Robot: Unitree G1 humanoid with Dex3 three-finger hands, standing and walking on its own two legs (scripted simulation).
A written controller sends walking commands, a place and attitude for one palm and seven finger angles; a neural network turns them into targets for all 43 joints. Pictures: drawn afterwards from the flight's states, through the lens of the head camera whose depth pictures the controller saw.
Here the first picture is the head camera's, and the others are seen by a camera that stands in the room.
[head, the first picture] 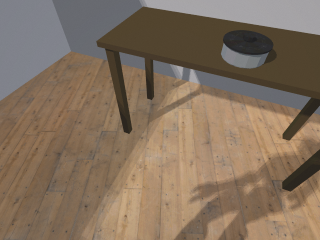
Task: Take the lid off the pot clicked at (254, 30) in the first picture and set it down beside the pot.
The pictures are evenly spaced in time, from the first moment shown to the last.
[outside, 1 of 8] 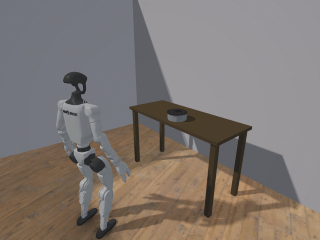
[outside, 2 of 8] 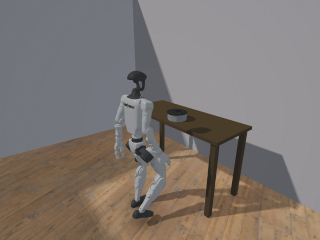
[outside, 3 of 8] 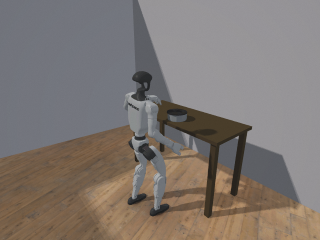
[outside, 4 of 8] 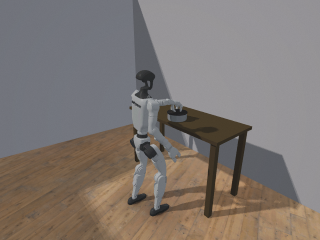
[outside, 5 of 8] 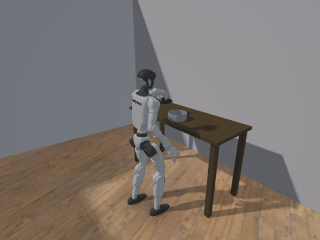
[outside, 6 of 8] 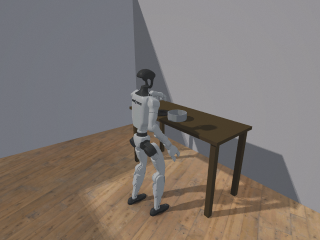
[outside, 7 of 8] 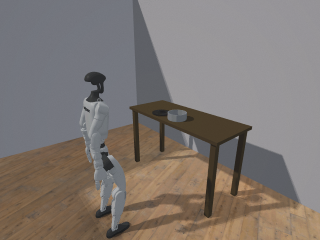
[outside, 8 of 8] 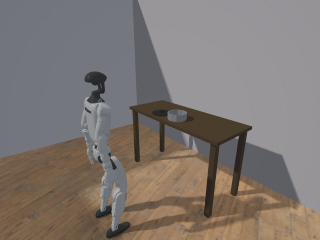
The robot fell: no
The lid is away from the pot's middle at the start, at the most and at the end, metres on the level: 0.00 0.24 0.24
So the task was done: yes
